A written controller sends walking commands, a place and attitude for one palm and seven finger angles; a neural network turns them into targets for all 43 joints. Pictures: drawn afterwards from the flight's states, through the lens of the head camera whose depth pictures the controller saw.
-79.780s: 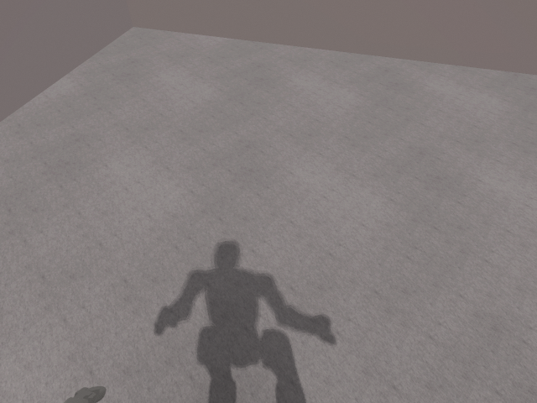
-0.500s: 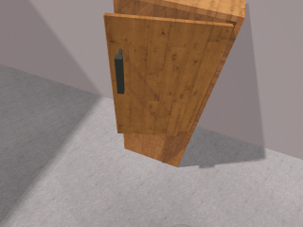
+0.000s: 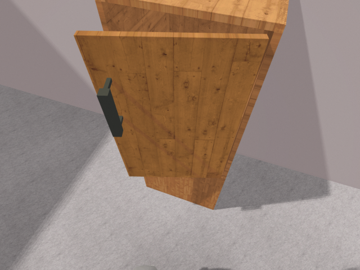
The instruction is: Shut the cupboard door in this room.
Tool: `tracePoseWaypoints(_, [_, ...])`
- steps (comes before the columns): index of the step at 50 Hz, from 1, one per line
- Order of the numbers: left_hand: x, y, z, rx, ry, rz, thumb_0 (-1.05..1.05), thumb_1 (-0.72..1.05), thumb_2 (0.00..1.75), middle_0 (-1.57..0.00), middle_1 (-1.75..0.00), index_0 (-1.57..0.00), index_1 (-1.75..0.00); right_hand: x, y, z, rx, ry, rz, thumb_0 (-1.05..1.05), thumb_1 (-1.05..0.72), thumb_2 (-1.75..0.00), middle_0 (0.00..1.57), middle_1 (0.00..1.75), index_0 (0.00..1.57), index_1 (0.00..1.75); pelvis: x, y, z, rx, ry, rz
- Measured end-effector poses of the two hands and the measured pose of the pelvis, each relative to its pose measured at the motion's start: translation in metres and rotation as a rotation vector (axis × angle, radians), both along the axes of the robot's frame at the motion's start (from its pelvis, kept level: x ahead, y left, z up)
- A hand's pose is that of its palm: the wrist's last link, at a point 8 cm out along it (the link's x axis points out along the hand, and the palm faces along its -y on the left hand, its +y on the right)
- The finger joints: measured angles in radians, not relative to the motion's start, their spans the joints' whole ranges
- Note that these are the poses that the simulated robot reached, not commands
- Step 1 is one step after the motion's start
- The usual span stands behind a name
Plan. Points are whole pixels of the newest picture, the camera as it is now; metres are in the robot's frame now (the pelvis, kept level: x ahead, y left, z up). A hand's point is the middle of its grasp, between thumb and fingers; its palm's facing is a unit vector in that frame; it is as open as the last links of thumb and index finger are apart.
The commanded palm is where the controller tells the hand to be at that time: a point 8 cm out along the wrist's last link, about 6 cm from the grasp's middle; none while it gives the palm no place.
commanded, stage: come to a stop and stand still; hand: left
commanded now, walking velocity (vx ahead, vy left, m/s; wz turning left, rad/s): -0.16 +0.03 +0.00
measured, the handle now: (113, 108) +0.45 +0.19 +0.09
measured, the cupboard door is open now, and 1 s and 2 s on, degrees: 19 19 19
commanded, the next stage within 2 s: look again from close up in 1.54 s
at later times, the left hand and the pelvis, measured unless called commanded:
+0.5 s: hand out of the picture +0.02 +0.21 -0.17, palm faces +0.01 -0.97 -0.24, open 7.4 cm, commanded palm none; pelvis -0.03 +0.00 +0.00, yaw -1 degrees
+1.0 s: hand out of the picture -0.04 +0.12 -0.18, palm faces +0.02 -0.99 -0.13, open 7.3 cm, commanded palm none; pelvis -0.03 -0.03 +0.00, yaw +0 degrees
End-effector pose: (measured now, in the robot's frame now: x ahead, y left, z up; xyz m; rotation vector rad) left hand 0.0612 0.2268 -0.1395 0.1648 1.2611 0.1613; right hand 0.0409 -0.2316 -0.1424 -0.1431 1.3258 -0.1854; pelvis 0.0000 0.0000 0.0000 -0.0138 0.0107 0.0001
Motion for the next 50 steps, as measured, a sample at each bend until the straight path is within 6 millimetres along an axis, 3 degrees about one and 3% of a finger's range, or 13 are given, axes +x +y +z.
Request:
tracePoseWaypoints(4, [-0.003, 0.014, -0.011, -0.013, 0.016, 0.026, 0.00, 0.92, 0.90, -0.20, -0.30, -0.21, -0.30, 0.039, 0.003, 0.007, -0.036, -0.080, 0.039, 0.01, -0.92, -0.90, 0.20, 0.30, 0.20, 0.30, 0.005, 0.011, -0.005, -0.010, -0.009, 0.004])
tracePoseWaypoints(7, [-0.006, 0.027, -0.018, -0.015, 0.031, 0.044, 0.00, 0.91, 0.90, -0.20, -0.30, -0.21, -0.30, 0.055, 0.010, 0.013, -0.063, -0.118, 0.073, 0.01, -0.92, -0.90, 0.20, 0.30, 0.20, 0.30, 0.007, 0.020, -0.008, -0.006, -0.011, 0.000])
tracePoseWaypoints(14, [-0.019, 0.047, -0.008, 0.008, 0.063, 0.039, 0.01, 0.91, 0.90, -0.20, -0.30, -0.20, -0.30, 0.054, 0.020, 0.027, -0.081, -0.145, 0.092, 0.01, -0.91, -0.90, 0.20, 0.30, 0.20, 0.30, -0.002, 0.025, 0.003, -0.018, 0.001, -0.012])
tracePoseWaypoints(22, [-0.036, 0.040, 0.001, 0.023, 0.070, 0.003, 0.01, 0.91, 0.90, -0.20, -0.30, -0.20, -0.30, 0.005, 0.014, 0.019, -0.036, -0.093, 0.042, 0.01, -0.90, -0.90, 0.20, 0.30, 0.21, 0.30, -0.022, 0.014, 0.005, -0.019, 0.003, -0.015])
tracePoseWaypoints(28, [-0.059, 0.011, 0.002, 0.034, 0.067, -0.019, 0.01, 0.91, 0.90, -0.19, -0.30, -0.20, -0.30, -0.050, -0.006, -0.002, 0.016, -0.002, -0.025, 0.01, -0.90, -0.90, 0.20, 0.30, 0.20, 0.30, -0.036, -0.006, -0.001, 0.018, -0.007, -0.014])
tracePoseWaypoints(38, [-0.092, -0.035, -0.006, -0.043, 0.138, -0.014, 0.01, 0.92, 0.90, -0.20, -0.30, -0.20, -0.30, -0.124, -0.017, 0.000, 0.021, 0.155, -0.083, 0.01, -0.91, -0.90, 0.20, 0.30, 0.20, 0.30, -0.035, -0.023, 0.003, 0.014, -0.039, -0.015])
tracePoseWaypoints(44, [-0.102, -0.048, -0.010, -0.077, 0.176, 0.006, 0.01, 0.92, 0.90, -0.20, -0.30, -0.20, -0.30, -0.143, -0.011, 0.005, 0.021, 0.223, -0.091, 0.01, -0.91, -0.90, 0.20, 0.30, 0.20, 0.30, -0.032, -0.026, 0.003, 0.013, -0.033, -0.011])
tracePoseWaypoints(50, [-0.107, -0.052, -0.011, -0.086, 0.201, 0.025, 0.01, 0.91, 0.90, -0.20, -0.30, -0.20, -0.30, -0.133, -0.002, 0.005, 0.034, 0.220, -0.081, 0.01, -0.91, -0.90, 0.20, 0.30, 0.20, 0.30, -0.027, -0.026, 0.004, 0.013, -0.027, -0.007])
